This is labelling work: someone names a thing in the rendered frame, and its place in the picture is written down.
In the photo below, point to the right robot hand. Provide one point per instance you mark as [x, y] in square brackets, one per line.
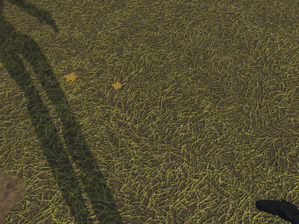
[283, 209]

